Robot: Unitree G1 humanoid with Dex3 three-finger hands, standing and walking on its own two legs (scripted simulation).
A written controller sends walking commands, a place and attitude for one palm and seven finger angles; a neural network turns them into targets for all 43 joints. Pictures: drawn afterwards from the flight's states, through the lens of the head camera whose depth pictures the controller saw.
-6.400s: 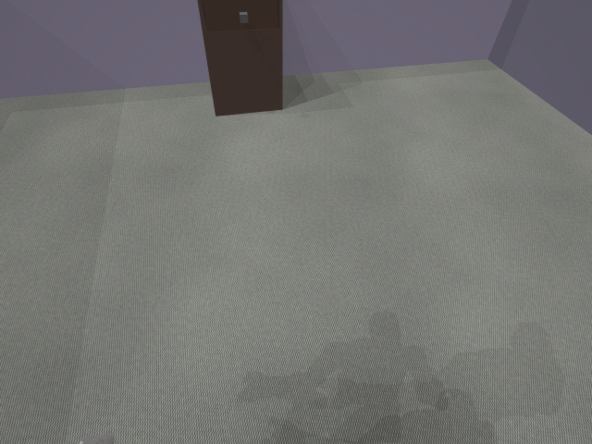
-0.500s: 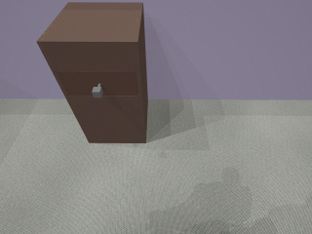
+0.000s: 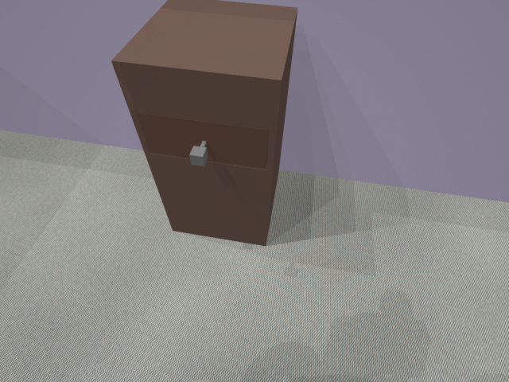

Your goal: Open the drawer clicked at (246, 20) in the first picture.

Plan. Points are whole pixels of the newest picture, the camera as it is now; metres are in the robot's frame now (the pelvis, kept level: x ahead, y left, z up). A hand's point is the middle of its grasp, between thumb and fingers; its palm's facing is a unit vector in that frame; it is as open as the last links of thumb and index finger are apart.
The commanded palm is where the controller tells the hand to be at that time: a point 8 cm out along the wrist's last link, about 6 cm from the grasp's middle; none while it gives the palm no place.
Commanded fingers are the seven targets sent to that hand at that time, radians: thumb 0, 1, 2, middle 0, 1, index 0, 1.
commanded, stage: take the last steps up to it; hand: left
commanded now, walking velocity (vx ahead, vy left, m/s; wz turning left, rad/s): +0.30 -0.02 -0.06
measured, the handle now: (200, 151) +0.73 +0.25 -0.18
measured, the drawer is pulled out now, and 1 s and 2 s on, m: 0.00 0.00 0.00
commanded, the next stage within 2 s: come to a stop and stand still in 0.40 s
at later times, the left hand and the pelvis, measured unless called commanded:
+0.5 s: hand (197, 299) +0.28 +0.15 -0.15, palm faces -0.01 -0.97 -0.24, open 7.3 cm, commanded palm none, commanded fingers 0.00 0.90 0.90 -0.20 -0.30 -0.20 -0.30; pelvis +0.17 -0.03 +0.00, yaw -2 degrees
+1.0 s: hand (182, 305) +0.27 +0.19 -0.18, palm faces +0.02 -0.97 -0.23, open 7.3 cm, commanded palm none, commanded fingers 0.00 0.90 0.90 -0.20 -0.30 -0.20 -0.30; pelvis +0.22 -0.01 +0.00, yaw -3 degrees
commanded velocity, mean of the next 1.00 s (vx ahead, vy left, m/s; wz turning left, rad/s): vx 0.00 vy -0.01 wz -0.01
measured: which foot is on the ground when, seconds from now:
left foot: down 0.00-0.40, up 0.42-0.80, down 0.82-1.00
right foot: down 0.00-0.02, up 0.04-0.38, down 0.40-0.84, up 0.86-1.00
